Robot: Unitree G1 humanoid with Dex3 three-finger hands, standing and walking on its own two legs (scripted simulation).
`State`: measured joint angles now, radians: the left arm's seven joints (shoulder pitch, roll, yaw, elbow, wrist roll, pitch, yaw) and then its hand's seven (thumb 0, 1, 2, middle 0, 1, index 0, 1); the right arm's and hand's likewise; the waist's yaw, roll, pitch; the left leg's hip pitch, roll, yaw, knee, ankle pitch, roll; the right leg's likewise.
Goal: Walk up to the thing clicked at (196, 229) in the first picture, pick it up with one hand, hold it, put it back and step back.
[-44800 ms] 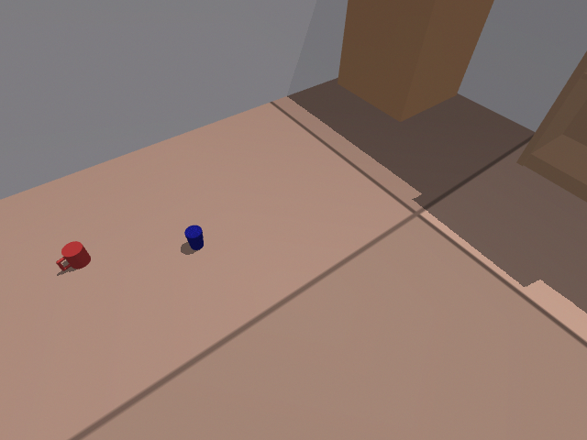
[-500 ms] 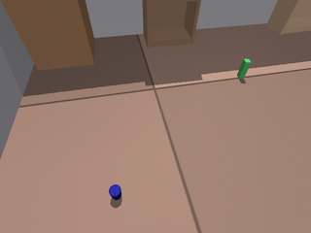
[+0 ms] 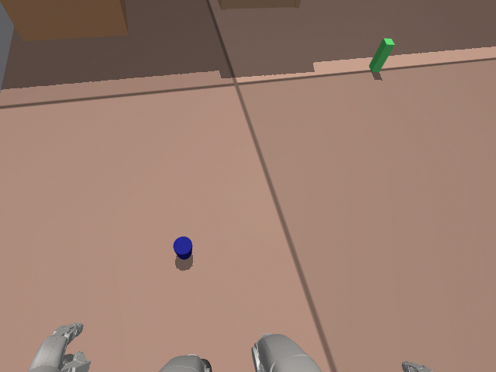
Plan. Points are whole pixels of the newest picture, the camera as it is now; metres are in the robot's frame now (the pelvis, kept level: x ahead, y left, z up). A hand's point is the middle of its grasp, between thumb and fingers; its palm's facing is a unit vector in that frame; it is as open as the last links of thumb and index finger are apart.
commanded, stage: step back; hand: left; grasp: from above
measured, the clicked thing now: (183, 249) +0.52 +0.18 -0.72
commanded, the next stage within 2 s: none
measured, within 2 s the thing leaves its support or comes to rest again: neither
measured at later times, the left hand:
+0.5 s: hand out of the picture +0.01 +0.24 -0.14, palm faces -0.04 -0.91 -0.41, open 7.4 cm
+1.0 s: hand out of the picture -0.18 +0.25 -0.16, palm faces -0.06 -0.91 -0.41, open 7.4 cm
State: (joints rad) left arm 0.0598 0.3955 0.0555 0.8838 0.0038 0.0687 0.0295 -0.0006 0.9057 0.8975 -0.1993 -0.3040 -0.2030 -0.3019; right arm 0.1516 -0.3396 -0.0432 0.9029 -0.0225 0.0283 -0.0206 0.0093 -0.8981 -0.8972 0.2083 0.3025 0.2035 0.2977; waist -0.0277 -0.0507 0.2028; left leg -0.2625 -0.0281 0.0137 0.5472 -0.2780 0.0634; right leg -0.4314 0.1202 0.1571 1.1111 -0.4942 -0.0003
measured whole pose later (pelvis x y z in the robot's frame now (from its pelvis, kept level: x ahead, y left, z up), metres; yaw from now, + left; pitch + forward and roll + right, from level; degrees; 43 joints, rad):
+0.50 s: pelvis -0.11 -0.02 +0.00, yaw -3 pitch -1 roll +2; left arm 0.16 0.35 0.07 0.80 0.04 0.04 0.01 0.00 0.90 0.90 -0.20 -0.30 -0.21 -0.30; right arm 0.16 -0.42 -0.04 0.87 0.01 0.04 -0.02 0.01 -0.90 -0.90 0.21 0.30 0.20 0.30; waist 0.01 0.00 0.15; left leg -0.40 -0.11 -0.14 1.10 -0.50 -0.02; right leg -0.32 0.01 0.03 0.56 -0.22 -0.04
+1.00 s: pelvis -0.27 -0.03 -0.01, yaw -5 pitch -2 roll +0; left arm 0.22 0.43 0.10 0.83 0.02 0.07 0.01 0.00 0.91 0.90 -0.20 -0.30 -0.20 -0.30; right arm 0.10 -0.37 -0.03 0.79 -0.03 0.01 -0.02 0.01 -0.90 -0.90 0.21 0.30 0.21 0.30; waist 0.03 -0.04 0.18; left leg -0.38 0.06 0.00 0.62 -0.20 -0.01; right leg -0.30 0.03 0.12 0.89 -0.51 0.04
